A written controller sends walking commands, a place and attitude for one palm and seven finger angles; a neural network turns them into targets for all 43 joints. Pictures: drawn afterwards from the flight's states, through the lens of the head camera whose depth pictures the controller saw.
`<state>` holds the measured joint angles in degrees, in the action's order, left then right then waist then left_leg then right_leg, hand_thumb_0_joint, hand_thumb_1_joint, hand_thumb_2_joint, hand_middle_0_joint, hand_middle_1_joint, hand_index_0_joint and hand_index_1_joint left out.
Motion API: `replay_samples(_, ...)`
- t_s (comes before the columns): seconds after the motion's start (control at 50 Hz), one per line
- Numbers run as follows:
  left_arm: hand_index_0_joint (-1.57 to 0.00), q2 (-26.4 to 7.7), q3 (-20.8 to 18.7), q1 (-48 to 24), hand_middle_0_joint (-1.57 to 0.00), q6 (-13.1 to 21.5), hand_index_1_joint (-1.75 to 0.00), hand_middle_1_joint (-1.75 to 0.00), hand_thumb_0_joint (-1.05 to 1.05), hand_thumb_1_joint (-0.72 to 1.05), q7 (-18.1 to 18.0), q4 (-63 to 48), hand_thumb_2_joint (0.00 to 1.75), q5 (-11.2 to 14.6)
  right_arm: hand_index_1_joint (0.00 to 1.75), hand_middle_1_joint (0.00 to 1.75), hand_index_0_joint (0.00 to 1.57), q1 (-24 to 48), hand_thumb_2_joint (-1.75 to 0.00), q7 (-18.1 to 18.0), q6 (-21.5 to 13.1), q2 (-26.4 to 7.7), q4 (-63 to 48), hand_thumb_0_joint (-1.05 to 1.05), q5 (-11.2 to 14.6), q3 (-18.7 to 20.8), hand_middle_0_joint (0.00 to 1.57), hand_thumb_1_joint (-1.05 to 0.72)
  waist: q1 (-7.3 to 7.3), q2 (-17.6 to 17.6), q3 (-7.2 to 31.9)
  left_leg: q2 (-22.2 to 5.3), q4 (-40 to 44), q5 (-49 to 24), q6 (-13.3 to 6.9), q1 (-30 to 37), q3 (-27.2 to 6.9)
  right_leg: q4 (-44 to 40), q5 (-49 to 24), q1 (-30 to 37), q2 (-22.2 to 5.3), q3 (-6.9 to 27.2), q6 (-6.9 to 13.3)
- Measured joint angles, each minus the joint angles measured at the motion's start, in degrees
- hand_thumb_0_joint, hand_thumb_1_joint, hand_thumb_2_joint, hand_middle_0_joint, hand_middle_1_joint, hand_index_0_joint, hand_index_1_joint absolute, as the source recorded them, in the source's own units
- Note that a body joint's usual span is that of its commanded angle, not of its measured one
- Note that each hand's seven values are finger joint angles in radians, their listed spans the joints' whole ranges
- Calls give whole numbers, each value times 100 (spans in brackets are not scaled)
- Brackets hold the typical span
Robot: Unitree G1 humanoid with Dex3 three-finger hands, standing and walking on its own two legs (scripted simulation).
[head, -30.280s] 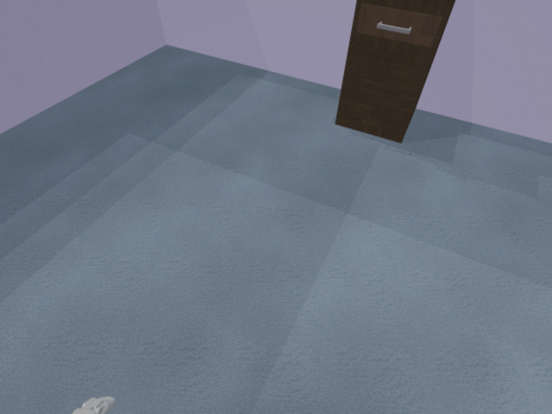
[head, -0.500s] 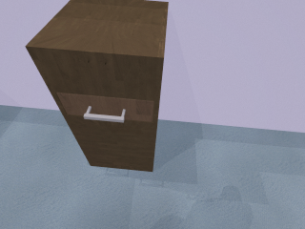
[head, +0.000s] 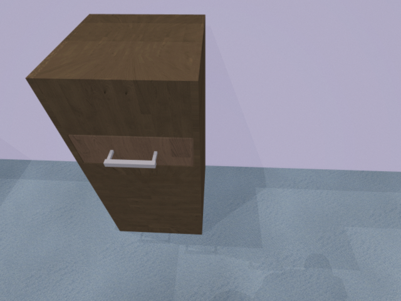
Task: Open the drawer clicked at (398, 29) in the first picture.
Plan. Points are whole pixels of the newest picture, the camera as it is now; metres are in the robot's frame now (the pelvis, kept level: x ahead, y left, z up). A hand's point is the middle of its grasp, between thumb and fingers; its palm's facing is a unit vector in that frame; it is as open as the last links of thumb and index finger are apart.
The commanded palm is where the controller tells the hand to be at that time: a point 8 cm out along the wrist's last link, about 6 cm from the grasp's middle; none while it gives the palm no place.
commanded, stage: look again from close up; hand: left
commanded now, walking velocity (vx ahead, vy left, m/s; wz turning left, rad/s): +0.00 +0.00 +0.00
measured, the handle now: (131, 158) +0.54 +0.26 -0.12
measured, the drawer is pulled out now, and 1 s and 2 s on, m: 0.00 0.00 0.00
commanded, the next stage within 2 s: raise the hand with hooked fingers in 0.06 s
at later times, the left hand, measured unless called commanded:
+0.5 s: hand (114, 280) +0.17 +0.19 -0.05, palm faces -0.05 -0.31 -0.95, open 8.1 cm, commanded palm +0.12 +0.22 -0.02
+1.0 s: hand (94, 261) +0.20 +0.22 -0.01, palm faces -0.03 -0.13 -0.99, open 11.1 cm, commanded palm +0.18 +0.23 +0.05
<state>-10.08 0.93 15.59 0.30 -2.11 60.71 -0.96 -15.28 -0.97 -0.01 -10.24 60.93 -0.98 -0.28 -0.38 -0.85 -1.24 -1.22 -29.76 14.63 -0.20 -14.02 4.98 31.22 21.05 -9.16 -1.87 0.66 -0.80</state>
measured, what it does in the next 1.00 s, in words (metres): stands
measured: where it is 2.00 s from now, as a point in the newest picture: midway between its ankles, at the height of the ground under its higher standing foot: outside the picture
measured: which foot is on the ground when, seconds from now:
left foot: down 0.00-1.00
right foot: down 0.00-1.00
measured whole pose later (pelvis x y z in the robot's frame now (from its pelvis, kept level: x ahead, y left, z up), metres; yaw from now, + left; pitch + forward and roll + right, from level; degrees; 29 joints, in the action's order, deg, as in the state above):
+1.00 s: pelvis -0.03 -0.02 -0.03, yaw +1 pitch +8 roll +1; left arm -22.3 2.7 17.5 -2.3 -15.3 -2.6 -55.5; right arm -9.5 -1.1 5.3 -11.2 33.6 -2.5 -1.2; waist 2.7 -2.8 5.3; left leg -2.4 -45.7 18.5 0.8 -35.3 3.1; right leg 49.3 26.8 -30.8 -0.9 -0.3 0.7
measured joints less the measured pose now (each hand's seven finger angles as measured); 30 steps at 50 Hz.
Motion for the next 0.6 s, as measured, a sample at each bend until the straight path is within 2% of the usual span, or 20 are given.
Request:
replay_samples(0.18,-20,140,26,136,-20,44,-30,-30,0,90,-6,112,90,-18,30,30,20,42,-90,-3,2,25,99,0,27,13,20,-91,40,79,-47,-158,37,-70,114,-75,-48,-143,-96,-27,161,-37,104)
replay_samples(0.2,-20,106,95,408,-21,-319,-30,-30,0,91,-54,-729,90,-258,30,30,20,-41,-90,-43,-60,8,-116,0,96,-15,20,-91,82,84,-68,-193,-6,-31,120,-111,-40,-116,-107,-76,195,-21,115)
replay_samples(0.22,-20,-16,133,727,-21,-457,-30,-30,2,92,-174,-1728,89,-502,30,30,20,-165,-90,-152,-315,11,-349,0,142,-29,20,-91,149,142,-87,-174,18,-31,122,-108,3,-5,-79,-153,177,20,134)
replay_samples(0.26,-21,-272,170,1118,-21,-331,-30,-31,3,92,-574,-3340,89,-642,30,30,21,-306,-90,-359,-882,-24,-634,1,260,23,21,-91,187,169,15,-89,-15,-68,141,-232,-19,249,46,-345,92,-8,146)
replay_samples(0.28,-21,-358,200,1151,-21,-370,-31,-31,3,92,-750,-3960,89,-745,30,30,21,-302,-90,-422,-1047,-77,-783,1,312,64,21,-91,171,112,65,-54,-75,-72,138,-311,-66,343,100,-411,58,-55,141)
replay_samples(0.32,-21,-481,246,1034,-21,-376,-32,-33,3,89,-1046,-4873,88,-1279,30,30,20,-151,-90,-470,-1224,-249,-1083,1,273,117,20,-91,101,-80,228,-25,-265,-50,121,-569,-156,513,160,-617,28,-143,139)
replay_samples(0.34,-21,-536,253,906,-21,-339,-33,-34,3,88,-1195,-5152,87,-1653,30,30,20,-18,-90,-463,-1237,-336,-1249,1,223,136,20,-91,50,-176,333,-21,-388,-30,112,-749,-187,628,187,-781,21,-172,140)
replay_samples(0.38,-21,-638,233,576,-21,-248,-35,-36,2,84,-1479,-5399,86,-2561,30,30,20,276,-90,-402,-1157,-440,-1605,1,90,202,20,-91,-5,-295,574,-23,-647,16,110,-1156,-201,934,262,-1204,15,-176,148)
replay_samples(0.44,-21,-673,223,268,-21,-98,-39,-39,1,78,-1776,-5377,83,-3911,30,30,20,703,-90,-237,-840,-437,-2087,1,-62,325,20,-91,90,-244,813,-79,-964,92,143,-1638,-105,1385,376,-1797,53,-61,188)
replay_samples(0.48,-21,-642,296,307,-21,11,-41,-42,1,73,-1827,-5357,82,-4629,30,30,20,891,-90,-108,-552,-420,-2362,1,-101,366,20,-91,231,-97,889,-123,-1113,135,170,-1864,-36,1614,429,-2093,91,18,225)
replay_samples(0.54,-22,-622,435,638,-22,201,-46,-46,0,66,-1870,-5445,79,-5426,30,30,20,1027,-90,30,-216,-438,-2702,1,-171,384,20,-91,440,150,897,-158,-1357,207,188,-2169,-48,1906,532,-2416,122,17,282)
replay_samples(0.6,-23,-742,457,1040,-23,376,-50,-50,0,58,-2015,-5643,76,-5899,30,30,20,1086,-90,70,5,-471,-2946,1,-295,403,20,-91,598,255,823,-175,-1668,313,204,-2442,-190,2141,650,-2596,140,-115,328)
